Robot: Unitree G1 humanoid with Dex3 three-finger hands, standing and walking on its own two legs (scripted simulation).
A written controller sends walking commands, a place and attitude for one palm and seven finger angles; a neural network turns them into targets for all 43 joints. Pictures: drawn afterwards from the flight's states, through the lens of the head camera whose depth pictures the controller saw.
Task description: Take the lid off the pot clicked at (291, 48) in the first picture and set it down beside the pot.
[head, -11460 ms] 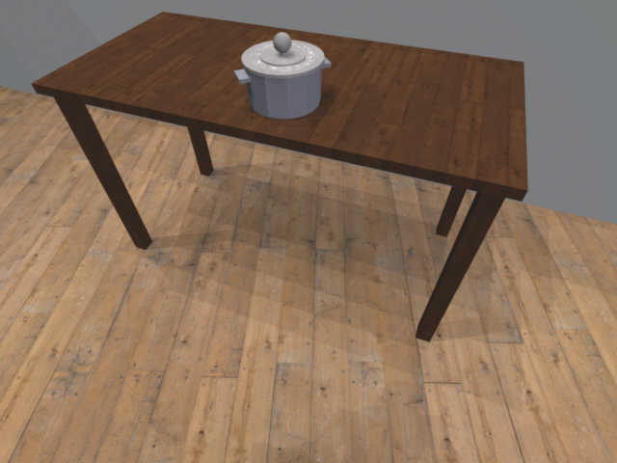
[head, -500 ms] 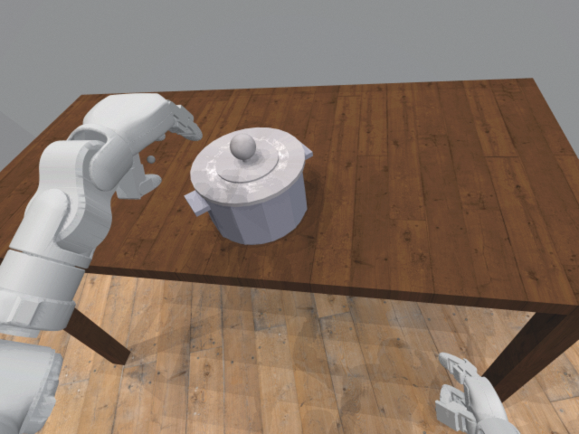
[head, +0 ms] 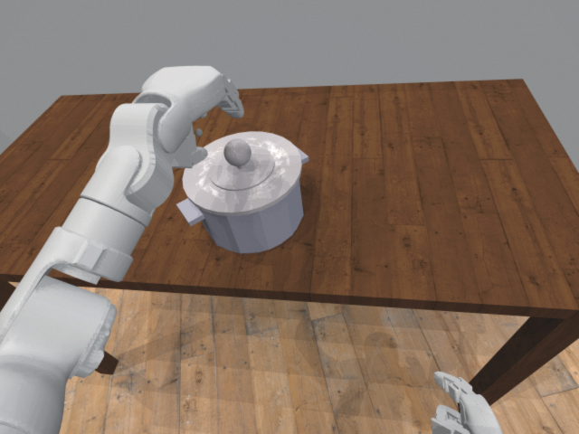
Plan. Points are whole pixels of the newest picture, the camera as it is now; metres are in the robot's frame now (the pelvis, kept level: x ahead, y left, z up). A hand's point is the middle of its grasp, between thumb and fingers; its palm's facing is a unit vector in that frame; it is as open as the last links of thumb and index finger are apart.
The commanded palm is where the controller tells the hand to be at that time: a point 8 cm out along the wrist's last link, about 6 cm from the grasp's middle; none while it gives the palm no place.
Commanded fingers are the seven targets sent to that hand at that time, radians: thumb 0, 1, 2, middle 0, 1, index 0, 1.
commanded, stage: move the open hand above the knob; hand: left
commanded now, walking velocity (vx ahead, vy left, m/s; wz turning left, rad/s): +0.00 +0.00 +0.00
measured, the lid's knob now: (237, 152) +0.51 +0.09 +0.13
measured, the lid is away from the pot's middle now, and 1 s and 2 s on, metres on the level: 0.00 0.00 0.00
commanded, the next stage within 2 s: lower the open fingers around the knob in 1.10 s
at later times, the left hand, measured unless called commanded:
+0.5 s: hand (233, 105) +0.48 +0.07 +0.23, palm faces -0.18 +0.00 -0.98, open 10.1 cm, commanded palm +0.46 +0.09 +0.28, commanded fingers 0.00 -0.35 1.56 -0.85 -0.08 -0.85 -0.08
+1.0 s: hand (218, 113) +0.47 +0.09 +0.22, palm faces -0.20 +0.01 -0.98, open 10.1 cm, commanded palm +0.46 +0.10 +0.28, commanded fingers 0.00 -0.35 1.56 -0.85 -0.08 -0.85 -0.08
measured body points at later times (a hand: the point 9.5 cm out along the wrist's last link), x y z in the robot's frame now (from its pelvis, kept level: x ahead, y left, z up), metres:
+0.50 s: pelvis +0.01 +0.00 +0.00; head +0.04 -0.05 +0.45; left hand +0.49 +0.07 +0.28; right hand +0.13 -0.25 -0.14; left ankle -0.04 +0.09 -0.74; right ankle +0.06 -0.12 -0.74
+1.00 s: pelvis +0.00 +0.00 +0.00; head +0.03 -0.04 +0.45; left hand +0.48 +0.09 +0.28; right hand +0.13 -0.25 -0.13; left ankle -0.04 +0.09 -0.74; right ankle +0.06 -0.12 -0.74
